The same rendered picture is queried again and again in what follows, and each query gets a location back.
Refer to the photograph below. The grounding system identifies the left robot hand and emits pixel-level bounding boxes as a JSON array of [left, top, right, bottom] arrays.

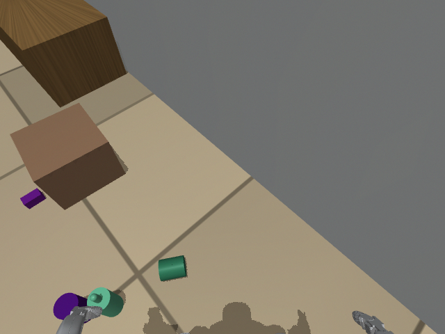
[[56, 306, 102, 334]]

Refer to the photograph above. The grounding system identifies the right robot hand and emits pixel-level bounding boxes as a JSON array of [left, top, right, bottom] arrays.
[[353, 311, 393, 334]]

